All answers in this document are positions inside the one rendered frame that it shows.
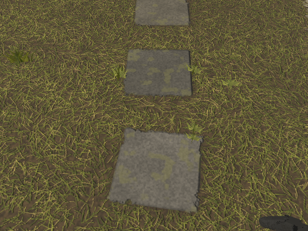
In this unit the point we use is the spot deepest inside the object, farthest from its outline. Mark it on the right robot hand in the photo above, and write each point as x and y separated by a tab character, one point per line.
283	223

